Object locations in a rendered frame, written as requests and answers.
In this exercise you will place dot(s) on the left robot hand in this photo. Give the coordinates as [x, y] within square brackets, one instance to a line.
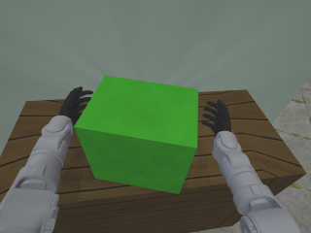
[71, 106]

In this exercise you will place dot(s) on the robot right forearm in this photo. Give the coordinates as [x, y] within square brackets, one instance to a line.
[249, 193]

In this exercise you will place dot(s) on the carton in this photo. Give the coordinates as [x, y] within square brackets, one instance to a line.
[140, 133]

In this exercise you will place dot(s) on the right robot hand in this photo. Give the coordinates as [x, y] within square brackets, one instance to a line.
[222, 119]

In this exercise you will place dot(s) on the robot left forearm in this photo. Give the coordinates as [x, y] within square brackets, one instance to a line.
[44, 164]

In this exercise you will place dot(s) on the left robot upper arm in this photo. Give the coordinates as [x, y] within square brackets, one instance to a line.
[29, 211]

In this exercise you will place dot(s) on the pedestal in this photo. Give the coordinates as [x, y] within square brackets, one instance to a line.
[90, 205]

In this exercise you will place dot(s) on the right robot upper arm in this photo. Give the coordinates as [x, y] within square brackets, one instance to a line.
[274, 220]

